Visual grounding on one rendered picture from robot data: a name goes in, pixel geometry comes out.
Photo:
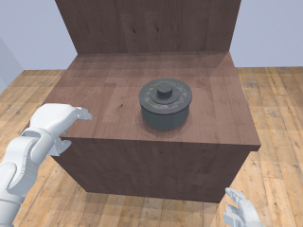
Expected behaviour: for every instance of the table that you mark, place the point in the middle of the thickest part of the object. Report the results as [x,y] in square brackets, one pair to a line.
[124,44]

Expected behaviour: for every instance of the left robot hand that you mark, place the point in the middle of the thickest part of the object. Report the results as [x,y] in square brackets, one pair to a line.
[55,118]

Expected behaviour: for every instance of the pot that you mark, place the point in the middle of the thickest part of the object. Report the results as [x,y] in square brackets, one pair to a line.
[165,122]

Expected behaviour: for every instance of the right robot hand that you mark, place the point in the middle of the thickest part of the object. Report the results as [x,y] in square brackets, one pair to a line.
[237,217]

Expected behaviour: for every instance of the knob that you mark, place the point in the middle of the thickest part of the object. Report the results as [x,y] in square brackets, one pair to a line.
[164,89]

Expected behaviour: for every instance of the lid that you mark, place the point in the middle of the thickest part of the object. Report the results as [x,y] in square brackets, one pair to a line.
[165,105]

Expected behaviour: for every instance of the left robot forearm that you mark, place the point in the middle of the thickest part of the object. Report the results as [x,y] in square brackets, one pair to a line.
[19,170]

